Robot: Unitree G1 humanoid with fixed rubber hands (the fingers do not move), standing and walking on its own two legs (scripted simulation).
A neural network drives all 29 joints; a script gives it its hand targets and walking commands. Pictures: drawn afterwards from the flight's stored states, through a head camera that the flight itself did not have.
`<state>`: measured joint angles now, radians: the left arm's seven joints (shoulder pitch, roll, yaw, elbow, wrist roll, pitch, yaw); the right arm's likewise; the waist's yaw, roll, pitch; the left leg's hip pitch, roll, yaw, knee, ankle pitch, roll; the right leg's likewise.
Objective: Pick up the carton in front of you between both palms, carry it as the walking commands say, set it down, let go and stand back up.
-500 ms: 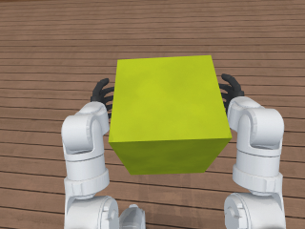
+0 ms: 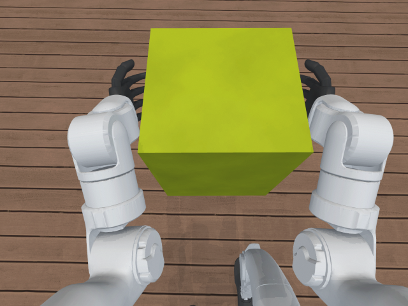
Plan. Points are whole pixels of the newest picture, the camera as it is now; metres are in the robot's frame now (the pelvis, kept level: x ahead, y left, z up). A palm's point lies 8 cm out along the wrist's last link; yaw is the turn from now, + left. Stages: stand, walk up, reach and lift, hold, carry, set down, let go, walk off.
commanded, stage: carry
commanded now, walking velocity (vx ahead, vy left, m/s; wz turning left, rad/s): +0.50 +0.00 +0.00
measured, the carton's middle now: (218, 126) +0.41 -0.01 +0.07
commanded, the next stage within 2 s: none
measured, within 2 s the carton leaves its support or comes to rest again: neither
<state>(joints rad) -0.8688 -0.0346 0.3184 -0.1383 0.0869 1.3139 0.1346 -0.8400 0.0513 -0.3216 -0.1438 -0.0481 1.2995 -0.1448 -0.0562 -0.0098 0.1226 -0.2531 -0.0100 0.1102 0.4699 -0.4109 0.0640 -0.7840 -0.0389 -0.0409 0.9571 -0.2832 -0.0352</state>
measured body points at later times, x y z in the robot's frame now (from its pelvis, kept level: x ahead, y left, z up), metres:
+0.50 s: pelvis +0.35 +0.00 +0.01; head +0.39 +0.00 +0.46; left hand +0.74 +0.17 +0.18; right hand +0.76 -0.13 +0.19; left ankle +0.48 +0.09 -0.70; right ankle +0.22 -0.09 -0.71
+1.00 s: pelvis +0.66 +0.00 +0.03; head +0.69 +0.00 +0.48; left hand +1.06 +0.15 +0.19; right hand +1.06 -0.15 +0.19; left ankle +0.50 +0.09 -0.66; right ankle +0.77 -0.08 -0.68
